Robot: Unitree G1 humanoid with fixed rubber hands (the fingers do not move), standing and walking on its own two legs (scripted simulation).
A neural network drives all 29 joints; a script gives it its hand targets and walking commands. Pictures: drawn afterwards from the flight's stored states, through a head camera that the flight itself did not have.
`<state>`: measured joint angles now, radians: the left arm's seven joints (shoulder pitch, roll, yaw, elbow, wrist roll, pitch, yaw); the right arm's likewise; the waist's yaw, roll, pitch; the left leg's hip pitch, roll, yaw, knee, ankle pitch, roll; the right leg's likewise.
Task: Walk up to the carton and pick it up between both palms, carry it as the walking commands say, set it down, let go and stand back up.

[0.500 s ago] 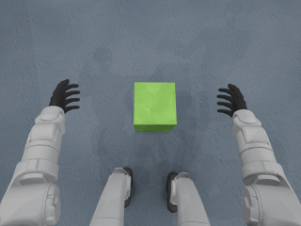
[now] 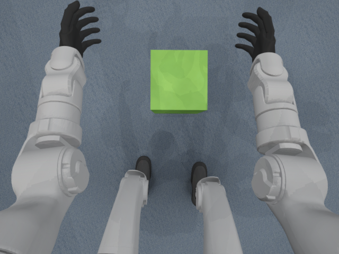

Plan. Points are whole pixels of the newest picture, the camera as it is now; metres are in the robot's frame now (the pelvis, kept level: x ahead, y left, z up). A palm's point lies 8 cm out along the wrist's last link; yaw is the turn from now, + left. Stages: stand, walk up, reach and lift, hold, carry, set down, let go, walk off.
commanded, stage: reach and lift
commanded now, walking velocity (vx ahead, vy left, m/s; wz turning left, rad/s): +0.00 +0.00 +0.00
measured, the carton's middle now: (177, 86) +0.52 +0.00 -0.54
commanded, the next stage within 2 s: none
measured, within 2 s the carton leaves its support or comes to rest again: neither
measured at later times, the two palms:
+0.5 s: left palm (95, 63) +0.51 +0.23 -0.22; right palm (241, 69) +0.52 -0.15 -0.22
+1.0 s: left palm (114, 79) +0.50 +0.22 -0.37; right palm (223, 82) +0.52 -0.14 -0.37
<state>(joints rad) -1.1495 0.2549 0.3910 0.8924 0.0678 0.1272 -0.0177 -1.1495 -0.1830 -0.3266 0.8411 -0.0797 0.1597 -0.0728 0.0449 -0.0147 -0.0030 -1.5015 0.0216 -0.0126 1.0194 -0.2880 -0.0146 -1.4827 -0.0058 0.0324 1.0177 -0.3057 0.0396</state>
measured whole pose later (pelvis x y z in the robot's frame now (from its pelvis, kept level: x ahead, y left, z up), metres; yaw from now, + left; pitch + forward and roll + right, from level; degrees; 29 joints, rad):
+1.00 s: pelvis -0.04 +0.00 -0.22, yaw +0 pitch +46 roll -1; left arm -1.38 0.34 0.25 1.05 -0.09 0.10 0.08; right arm -1.38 -0.26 -0.20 0.98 0.07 0.13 -0.16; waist 0.04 -0.02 0.15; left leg -2.18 -0.03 -0.06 1.92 -0.53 -0.05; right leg -2.16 0.06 0.07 1.93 -0.57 0.07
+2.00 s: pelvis -0.05 -0.01 -0.29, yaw -1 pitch +38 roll +0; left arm -1.56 0.36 0.13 1.19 -0.17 0.04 0.08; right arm -1.55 -0.35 -0.05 1.14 0.22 0.07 -0.14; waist 0.05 -0.04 0.41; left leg -2.26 0.00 -0.06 2.15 -0.55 -0.06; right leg -2.24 0.08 0.06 2.16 -0.58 0.08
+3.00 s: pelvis -0.04 -0.01 -0.29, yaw -1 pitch +37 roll +0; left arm -1.41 0.28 0.24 0.91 -0.05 0.25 0.08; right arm -1.43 -0.19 -0.23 0.93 0.07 0.21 -0.19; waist 0.06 -0.05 0.36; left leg -2.24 -0.04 -0.08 2.19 -0.60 -0.08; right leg -2.23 0.12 0.08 2.20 -0.62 0.09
